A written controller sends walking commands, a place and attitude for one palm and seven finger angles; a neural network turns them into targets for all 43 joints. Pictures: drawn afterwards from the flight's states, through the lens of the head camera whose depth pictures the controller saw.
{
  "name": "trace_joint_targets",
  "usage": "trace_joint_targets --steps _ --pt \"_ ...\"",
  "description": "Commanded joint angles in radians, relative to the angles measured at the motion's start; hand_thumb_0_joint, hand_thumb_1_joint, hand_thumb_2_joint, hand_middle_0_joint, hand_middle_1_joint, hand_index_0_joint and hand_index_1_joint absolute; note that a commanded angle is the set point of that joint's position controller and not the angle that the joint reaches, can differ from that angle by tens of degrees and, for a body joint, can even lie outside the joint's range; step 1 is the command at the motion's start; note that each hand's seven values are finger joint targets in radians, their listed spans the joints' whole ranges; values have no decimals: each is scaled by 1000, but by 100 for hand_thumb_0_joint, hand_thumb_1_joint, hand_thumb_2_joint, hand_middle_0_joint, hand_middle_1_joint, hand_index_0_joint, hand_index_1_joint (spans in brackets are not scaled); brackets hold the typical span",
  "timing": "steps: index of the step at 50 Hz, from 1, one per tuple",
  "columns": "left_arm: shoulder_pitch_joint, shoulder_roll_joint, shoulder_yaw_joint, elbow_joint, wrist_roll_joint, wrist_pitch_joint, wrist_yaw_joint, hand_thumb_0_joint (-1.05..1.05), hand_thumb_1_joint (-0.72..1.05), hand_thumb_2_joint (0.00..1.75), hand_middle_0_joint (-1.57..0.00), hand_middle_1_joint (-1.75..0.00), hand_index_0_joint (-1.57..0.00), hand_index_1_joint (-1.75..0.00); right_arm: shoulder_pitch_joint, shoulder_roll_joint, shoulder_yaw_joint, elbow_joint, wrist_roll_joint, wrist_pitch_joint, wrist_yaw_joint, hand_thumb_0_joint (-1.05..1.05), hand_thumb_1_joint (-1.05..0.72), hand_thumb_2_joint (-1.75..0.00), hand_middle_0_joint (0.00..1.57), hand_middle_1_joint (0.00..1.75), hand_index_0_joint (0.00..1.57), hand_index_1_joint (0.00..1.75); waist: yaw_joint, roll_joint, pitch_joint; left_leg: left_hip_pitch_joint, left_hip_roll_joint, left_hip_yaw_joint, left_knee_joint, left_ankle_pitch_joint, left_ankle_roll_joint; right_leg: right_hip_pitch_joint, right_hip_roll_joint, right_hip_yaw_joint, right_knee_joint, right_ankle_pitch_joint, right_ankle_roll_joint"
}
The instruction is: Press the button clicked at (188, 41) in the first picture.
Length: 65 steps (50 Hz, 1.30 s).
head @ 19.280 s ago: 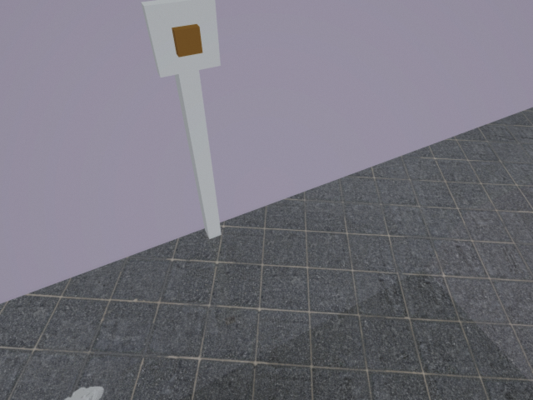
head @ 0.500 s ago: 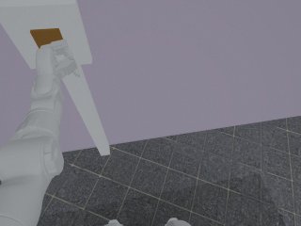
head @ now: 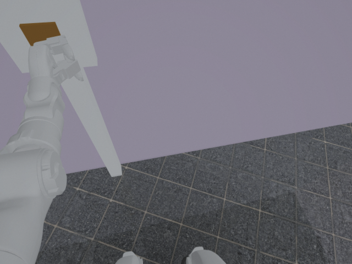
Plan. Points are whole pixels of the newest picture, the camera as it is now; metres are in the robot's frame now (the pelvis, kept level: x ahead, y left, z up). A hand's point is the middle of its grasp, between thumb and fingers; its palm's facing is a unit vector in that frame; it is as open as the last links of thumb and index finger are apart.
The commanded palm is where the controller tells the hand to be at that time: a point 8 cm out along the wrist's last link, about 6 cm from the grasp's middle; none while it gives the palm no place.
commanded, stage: pull the fist back off the button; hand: left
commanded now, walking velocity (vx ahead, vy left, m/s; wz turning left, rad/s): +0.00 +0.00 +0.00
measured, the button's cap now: (45, 35) +0.58 +0.22 +0.17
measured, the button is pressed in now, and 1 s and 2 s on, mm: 12 0 0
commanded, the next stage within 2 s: draw the hand back to the body in 0.98 s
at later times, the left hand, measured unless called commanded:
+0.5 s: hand (78, 71) +0.50 +0.16 +0.14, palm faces +0.11 -0.99 +0.02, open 3.1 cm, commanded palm +0.46 +0.21 +0.14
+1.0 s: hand (71, 100) +0.43 +0.16 +0.14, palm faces +0.11 -0.99 +0.01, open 3.1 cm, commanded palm +0.41 +0.21 +0.14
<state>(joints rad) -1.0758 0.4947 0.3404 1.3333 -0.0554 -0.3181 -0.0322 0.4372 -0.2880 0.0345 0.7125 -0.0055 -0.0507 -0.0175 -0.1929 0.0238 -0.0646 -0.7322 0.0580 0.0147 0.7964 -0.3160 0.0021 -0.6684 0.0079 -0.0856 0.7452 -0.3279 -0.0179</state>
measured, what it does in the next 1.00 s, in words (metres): stands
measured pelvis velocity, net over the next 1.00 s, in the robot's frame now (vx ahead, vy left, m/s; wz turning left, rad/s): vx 0.03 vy -0.01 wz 0.01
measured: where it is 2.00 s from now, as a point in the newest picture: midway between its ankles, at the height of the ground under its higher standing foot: outside the picture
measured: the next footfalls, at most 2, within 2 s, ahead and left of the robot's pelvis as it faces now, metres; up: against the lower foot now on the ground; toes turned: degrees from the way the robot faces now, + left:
none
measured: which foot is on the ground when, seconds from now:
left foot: down 0.00-1.00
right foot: down 0.00-1.00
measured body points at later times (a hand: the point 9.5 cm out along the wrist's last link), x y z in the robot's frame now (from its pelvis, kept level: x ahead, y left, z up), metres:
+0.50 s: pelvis +0.02 +0.00 +0.01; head +0.07 +0.00 +0.45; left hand +0.49 +0.21 +0.14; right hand +0.04 -0.26 -0.11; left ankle +0.04 +0.12 -0.70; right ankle +0.02 -0.11 -0.70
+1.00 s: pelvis +0.03 -0.01 +0.02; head +0.04 -0.01 +0.47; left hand +0.41 +0.21 +0.14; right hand +0.17 -0.25 -0.09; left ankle +0.04 +0.12 -0.70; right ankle +0.02 -0.11 -0.70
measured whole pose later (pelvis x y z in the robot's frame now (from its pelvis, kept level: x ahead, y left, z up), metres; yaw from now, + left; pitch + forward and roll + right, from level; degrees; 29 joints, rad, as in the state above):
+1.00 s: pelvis +0.03 -0.01 +0.02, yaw +1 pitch +5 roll -1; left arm -0.49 0.22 0.19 0.61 -0.17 -0.15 -0.04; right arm 0.25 -0.26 0.02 0.62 0.05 -0.02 -0.04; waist -0.02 0.03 -0.06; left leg -0.44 0.04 0.02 0.69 -0.33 -0.01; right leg -0.39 0.00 -0.08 0.67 -0.36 -0.02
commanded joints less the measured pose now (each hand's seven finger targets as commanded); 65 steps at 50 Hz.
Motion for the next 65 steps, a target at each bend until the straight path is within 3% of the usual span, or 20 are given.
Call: trace_joint_targets --steps 1,4,6,9,11,20,23,26,30,33,36,39,44,47,49,53,54,56,57,65 --pt "-630 238 21 -283 -3 -79 11 0 90 90 -130 -150 -130 -150 141 -168 -60 -59 -5 -25 -13 0 -90 -90 20 30 20 30 -47 103 -389 308 -38 -58 -103 24 34 69 30 74 -135 58 14" --pt "-585 235 40 -297 -11 -83 9 0 90 90 -130 -150 -130 -150 134 -167 -64 -67 -6 -21 -7 0 -90 -90 20 30 20 30 -31 80 -397 319 -36 -56 -103 47 32 81 32 68 -132 76 14" --pt "-545 188 22 -315 -13 -88 6 0 90 90 -130 -150 -130 -150 128 -161 -66 -78 -8 -19 -1 0 -90 -90 20 30 20 30 -18 84 -402 341 -38 -54 -102 71 31 84 35 63 -127 93 9" --pt "-494 208 43 -325 -18 -81 4 0 90 90 -130 -150 -130 -150 117 -162 -69 -84 -3 -11 0 0 -90 -90 20 30 20 30 -3 48 -376 314 -37 -45 -110 56 33 109 35 65 -133 91 11" --pt "-473 163 20 -367 -19 -85 1 0 90 90 -130 -150 -130 -150 105 -153 -71 -95 -2 -9 1 0 -90 -90 20 30 20 30 8 77 -387 345 -39 -41 -109 82 32 113 35 63 -128 114 7" --pt "-251 51 -19 -464 -44 -62 -7 0 90 90 -130 -150 -130 -150 54 -133 -79 -131 13 8 8 0 -90 -90 20 30 20 30 68 55 -377 399 -39 -26 -121 185 26 167 39 47 -113 219 -2" --pt "-171 61 12 -498 -60 -36 -4 0 90 90 -130 -150 -130 -150 36 -132 -81 -151 19 15 5 0 -90 -90 20 30 20 30 91 -15 -367 374 -42 -12 -129 197 30 225 37 50 -119 259 2" --pt "-96 41 2 -610 -61 -24 2 0 90 90 -130 -150 -130 -150 9 -123 -82 -174 24 17 5 0 -90 -90 20 30 20 30 118 14 -381 402 -44 -5 -130 254 29 267 36 50 -113 318 -4" --pt "-32 -35 -53 -754 -75 -7 8 0 90 90 -130 -150 -130 -150 -34 -107 -83 -190 33 14 4 0 -90 -90 20 30 20 30 119 15 -364 438 -44 3 -135 300 30 287 35 49 -120 373 -2" --pt "59 -52 -54 -845 -88 13 12 0 90 90 -130 -150 -130 -150 -57 -103 -86 -196 35 8 2 0 -90 -90 20 30 20 30 137 14 -380 472 -44 4 -136 354 29 319 32 48 -119 422 -1" --pt "149 -70 -67 -877 -97 51 8 0 90 90 -130 -150 -130 -150 -91 -100 -80 -205 40 5 -5 0 -90 -90 20 30 20 30 142 -21 -316 445 -49 13 -149 319 34 341 28 50 -138 428 2" --pt "161 -52 -60 -921 -102 79 3 0 90 90 -130 -150 -130 -150 -124 -98 -74 -209 44 6 -17 0 -90 -90 20 30 20 30 147 -23 -296 436 -55 14 -165 275 35 354 20 56 -152 406 5" --pt "174 -126 -125 -1006 -121 85 -11 0 90 90 -130 -150 -130 -150 -163 -86 -67 -213 47 -11 -27 0 -90 -90 20 30 20 30 143 -10 -296 485 -58 2 -168 275 33 347 17 50 -160 392 2" --pt "120 -145 -158 -963 -120 99 -9 0 90 90 -130 -150 -130 -150 -179 -87 -60 -201 50 -14 -35 0 -90 -90 20 30 20 30 121 -10 -232 469 -60 -8 -178 205 31 300 13 50 -179 315 5" --pt "82 -111 -133 -914 -116 107 -2 0 90 90 -130 -150 -130 -150 -180 -92 -57 -190 48 -13 -43 0 -90 -90 20 30 20 30 119 -45 -224 455 -63 -14 -183 169 32 292 10 54 -188 271 7" --pt "42 -111 -133 -872 -108 94 4 0 90 90 -130 -150 -130 -150 -182 -86 -50 -185 45 -19 -45 0 -90 -90 20 30 20 30 128 -1 -266 464 -67 -16 -177 177 30 302 5 58 -179 270 2" --pt "34 -98 -123 -841 -106 90 4 0 90 90 -130 -150 -130 -150 -176 -88 -49 -178 44 -19 -44 0 -90 -90 20 30 20 30 127 -21 -259 454 -67 -20 -177 173 29 302 6 57 -178 267 2" --pt "154 -46 -61 -866 -106 76 4 0 90 90 -130 -150 -130 -150 -177 -93 -54 -199 39 -21 -39 0 -90 -90 20 30 20 30 173 -19 -334 464 -67 -15 -178 226 30 367 8 60 -164 318 -3" --pt "210 -64 -67 -893 -111 75 -2 0 90 90 -130 -150 -130 -150 -188 -85 -52 -214 42 -23 -34 0 -90 -90 20 30 20 30 190 6 -353 467 -68 -6 -182 247 28 394 4 59 -157 350 -4" --pt "466 -56 -43 -1191 -158 152 -36 0 90 90 -130 -150 -130 -150 -254 -80 -52 -274 59 -35 -33 0 -90 -90 20 30 20 30 226 -42 -272 470 -61 18 -240 267 35 472 6 58 -199 397 2"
